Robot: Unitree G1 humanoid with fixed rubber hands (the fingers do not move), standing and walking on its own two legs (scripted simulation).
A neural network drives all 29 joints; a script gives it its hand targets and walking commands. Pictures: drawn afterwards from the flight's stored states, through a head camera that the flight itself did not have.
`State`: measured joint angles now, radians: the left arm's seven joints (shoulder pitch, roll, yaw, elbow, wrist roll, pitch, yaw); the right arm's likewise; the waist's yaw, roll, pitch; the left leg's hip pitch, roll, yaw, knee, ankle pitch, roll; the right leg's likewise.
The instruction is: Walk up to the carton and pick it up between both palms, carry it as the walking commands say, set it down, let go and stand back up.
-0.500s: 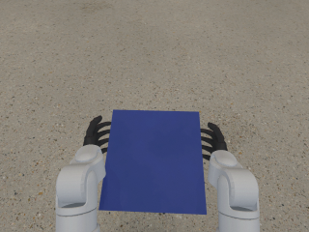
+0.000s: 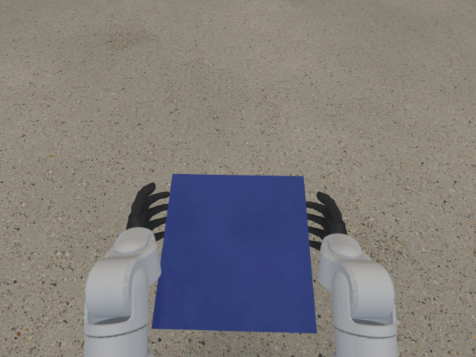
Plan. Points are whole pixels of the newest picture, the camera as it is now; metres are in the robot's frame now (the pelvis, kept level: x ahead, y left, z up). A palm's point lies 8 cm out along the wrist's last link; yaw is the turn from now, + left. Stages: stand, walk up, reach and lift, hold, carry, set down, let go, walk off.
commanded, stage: carry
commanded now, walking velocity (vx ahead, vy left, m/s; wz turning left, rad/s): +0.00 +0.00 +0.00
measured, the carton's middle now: (236, 260) +0.28 +0.01 -0.01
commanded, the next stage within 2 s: none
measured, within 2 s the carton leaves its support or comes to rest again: neither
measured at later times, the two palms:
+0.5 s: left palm (171, 107) +0.60 +0.16 +0.06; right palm (298, 117) +0.59 -0.13 +0.06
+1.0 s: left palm (176, 37) +1.00 +0.20 +0.03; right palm (265, 46) +0.97 -0.08 +0.03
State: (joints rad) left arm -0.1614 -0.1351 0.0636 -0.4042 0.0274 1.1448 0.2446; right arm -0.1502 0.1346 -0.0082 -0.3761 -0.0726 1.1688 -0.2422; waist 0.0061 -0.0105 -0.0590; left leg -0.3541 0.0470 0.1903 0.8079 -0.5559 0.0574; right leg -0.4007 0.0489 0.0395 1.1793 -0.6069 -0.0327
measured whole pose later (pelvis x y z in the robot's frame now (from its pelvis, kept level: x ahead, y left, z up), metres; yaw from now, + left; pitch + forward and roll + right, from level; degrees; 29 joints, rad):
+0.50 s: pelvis +0.32 +0.01 +0.00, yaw -2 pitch +5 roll -3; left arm -0.14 -0.13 0.06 -0.26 0.04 1.02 0.21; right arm -0.14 0.13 -0.05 -0.18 -0.07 1.01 -0.20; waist 0.01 0.00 -0.07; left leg -0.29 0.05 0.18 0.81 -0.61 0.08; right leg -0.43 0.03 0.04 1.26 -0.63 -0.03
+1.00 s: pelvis +0.70 +0.08 -0.01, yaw -5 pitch +7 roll -8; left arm -0.12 -0.13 0.06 -0.15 0.06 0.82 0.20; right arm -0.11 0.13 -0.07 -0.08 -0.07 0.81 -0.15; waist 0.01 0.07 -0.05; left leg -0.27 0.02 0.18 0.79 -0.67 0.13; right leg -0.44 0.01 0.01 1.34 -0.58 0.00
